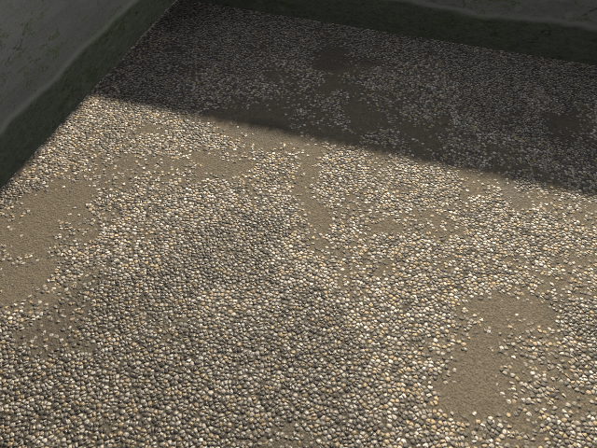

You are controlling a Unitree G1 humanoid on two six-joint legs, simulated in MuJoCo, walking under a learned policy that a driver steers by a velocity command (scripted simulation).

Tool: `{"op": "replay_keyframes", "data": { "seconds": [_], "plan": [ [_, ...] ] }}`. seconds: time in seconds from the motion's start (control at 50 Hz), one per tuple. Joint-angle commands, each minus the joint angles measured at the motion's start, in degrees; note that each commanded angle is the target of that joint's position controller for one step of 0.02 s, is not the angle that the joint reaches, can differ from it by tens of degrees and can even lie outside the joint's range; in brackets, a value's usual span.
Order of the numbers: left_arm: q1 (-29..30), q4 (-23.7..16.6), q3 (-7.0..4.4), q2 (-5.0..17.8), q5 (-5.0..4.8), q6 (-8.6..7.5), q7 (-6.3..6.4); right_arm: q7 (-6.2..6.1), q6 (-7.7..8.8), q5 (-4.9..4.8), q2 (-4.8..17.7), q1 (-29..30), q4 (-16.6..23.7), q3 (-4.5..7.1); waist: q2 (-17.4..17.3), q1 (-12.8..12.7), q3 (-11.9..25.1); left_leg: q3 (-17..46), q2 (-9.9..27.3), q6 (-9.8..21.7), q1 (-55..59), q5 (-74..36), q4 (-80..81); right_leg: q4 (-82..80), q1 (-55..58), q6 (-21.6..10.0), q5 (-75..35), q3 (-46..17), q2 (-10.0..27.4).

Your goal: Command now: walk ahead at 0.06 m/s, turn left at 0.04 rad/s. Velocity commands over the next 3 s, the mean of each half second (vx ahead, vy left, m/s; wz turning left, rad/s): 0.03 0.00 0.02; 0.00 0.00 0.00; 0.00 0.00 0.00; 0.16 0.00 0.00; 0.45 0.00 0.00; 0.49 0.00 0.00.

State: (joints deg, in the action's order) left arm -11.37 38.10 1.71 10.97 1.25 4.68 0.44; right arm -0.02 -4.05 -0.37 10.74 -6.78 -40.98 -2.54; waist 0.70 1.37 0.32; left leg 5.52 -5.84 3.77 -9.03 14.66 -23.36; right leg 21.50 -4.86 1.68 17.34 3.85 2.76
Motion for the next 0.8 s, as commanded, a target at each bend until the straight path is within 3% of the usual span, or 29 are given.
{"op": "replay_keyframes", "data": {
  "seconds": [0.02, 0.26, 0.38, 0.4, 0.54, 0.56, 0.6, 0.76, 0.8],
  "plan": [
    [0.6, -3.5, -1.37, 4.5, -0.16, -0.33, 0.11, -0.06, 0.99, -0.11, 4.6, 2.0, 3.6, 1.15, -1.2, -0.3, 6.2, 6.3, 9.3, 1.2, 0.9, -33.5, 2.7, -0.4, 6.3, -1.2, -23.1, -3.4, 4.0],
    [2.0, -2.4, -1.63, 4.4, -0.45, -0.32, 0.05, 0.32, 1.41, -0.14, 5.1, 0.9, 2.7, 1.49, -0.7, -0.3, 4.0, 6.5, 10.0, 1.3, 0.9, -26.8, 6.8, -4.2, 4.5, -1.2, -15.7, -4.5, 4.3],
    [1.8, -2.1, -1.68, 4.5, -0.47, -0.54, 0.04, 0.41, 1.5, -0.08, 4.9, 0.7, 2.6, 1.57, -0.6, -0.2, 3.5, 6.5, 10.1, 1.3, 1.1, -23.8, 7.9, -5.4, 3.1, -1.3, -13.2, -5.0, 4.3],
    [1.8, -2.0, -1.47, 4.1, -0.22, -0.1, 0.1, 0.76, 1.59, 0.38, 4.0, 0.8, 2.6, 1.21, -0.8, -0.3, 3.3, 6.4, 10.0, 1.3, 1.0, -23.2, 8.5, -5.6, 3.0, -1.4, -12.6, -4.9, 4.4],
    [1.0, -2.0, -1.48, 4.6, -0.24, -0.08, 0.05, 0.99, 1.92, 0.29, 4.2, 0.6, 2.2, 1.34, -0.6, -0.6, 3.0, 6.2, 10.2, 1.3, 1.3, -20.8, 9.2, -6.6, 1.7, -1.6, -11.1, -5.5, 4.4],
    [0.2, -0.6, -1.74, 5.7, -0.62, -0.31, 0.58, -0.08, 1.56, -0.35, 5.2, 0.8, 2.0, 1.51, -0.2, -1.1, 3.3, 6.5, 9.0, 0.9, 0.0, -17.7, 7.5, -5.0, 3.1, -1.5, -9.3, -4.8, 2.9],
    [0.0, -0.6, -1.3, 4.7, -0.7, -0.5, 0.99, -0.87, 1.25, -0.17, 4.7, 1.5, 2.4, 1.37, -1.0, -1.1, 2.7, 6.4, 8.9, 0.8, -1.4, -15.9, 7.5, -4.7, 2.0, -1.8, -8.7, -4.8, 3.2],
    [-0.3, -0.2, -0.88, 5.0, -0.23, -0.63, 1.1, -1.01, 0.71, 0.28, 4.7, 1.6, 2.6, 1.29, -1.1, -0.8, 2.4, 6.3, 8.7, 1.1, -2.3, -16.2, 5.5, -3.6, 0.6, -2.6, -9.8, -4.8, 3.1],
    [-0.4, 0.1, -0.79, 5.0, -0.51, -0.8, 0.91, -1.47, 0.71, 0.47, 5.4, 0.2, 1.2, 1.45, -0.7, -0.9, 1.6, 6.2, 8.8, 0.9, -3.7, -14.3, 5.9, -3.8, 1.5, -2.8, -10.0, -5.1, 3.1]
  ]
}}
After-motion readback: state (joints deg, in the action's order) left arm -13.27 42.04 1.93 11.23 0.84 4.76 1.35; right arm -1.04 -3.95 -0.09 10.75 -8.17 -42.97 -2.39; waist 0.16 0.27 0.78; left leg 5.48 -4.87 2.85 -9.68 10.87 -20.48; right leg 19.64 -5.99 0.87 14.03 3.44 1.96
